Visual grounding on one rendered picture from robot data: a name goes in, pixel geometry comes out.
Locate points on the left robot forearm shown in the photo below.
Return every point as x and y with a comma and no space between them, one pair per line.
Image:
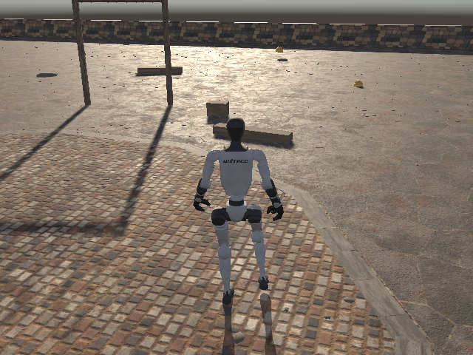
200,193

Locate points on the right robot forearm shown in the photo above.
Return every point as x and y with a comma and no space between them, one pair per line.
273,195

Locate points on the left robot thigh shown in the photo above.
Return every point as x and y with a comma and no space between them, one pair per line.
218,217

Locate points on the robot right upper arm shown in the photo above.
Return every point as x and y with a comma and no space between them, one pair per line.
263,168

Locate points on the robot right foot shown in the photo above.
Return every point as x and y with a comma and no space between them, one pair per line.
263,284

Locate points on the robot left upper arm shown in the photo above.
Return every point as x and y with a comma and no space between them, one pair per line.
208,168

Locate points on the left robot hand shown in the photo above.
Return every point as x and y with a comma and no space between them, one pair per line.
197,207

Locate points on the right robot hand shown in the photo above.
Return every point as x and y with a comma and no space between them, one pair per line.
274,210

